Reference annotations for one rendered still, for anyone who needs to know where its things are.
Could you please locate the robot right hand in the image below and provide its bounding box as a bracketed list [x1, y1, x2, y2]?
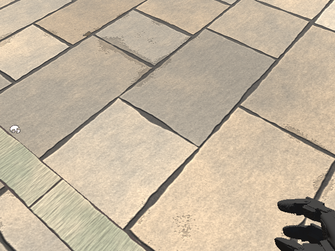
[274, 197, 335, 251]

